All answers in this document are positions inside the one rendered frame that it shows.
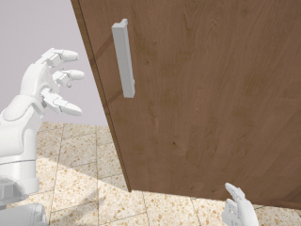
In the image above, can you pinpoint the handle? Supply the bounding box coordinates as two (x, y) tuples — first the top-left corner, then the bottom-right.
(111, 19), (135, 98)

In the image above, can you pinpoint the robot left upper arm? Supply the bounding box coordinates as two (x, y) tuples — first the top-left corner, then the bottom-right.
(0, 202), (48, 226)

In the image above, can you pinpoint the robot right hand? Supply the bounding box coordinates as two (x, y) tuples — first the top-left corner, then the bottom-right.
(221, 183), (260, 226)

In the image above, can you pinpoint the left robot forearm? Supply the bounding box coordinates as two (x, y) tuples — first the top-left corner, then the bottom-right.
(0, 94), (45, 211)

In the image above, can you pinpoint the robot left hand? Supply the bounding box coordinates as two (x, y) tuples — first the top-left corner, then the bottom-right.
(19, 48), (86, 117)

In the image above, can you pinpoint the wardrobe door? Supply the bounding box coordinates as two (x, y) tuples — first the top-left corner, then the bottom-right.
(79, 0), (301, 207)
(281, 185), (301, 203)

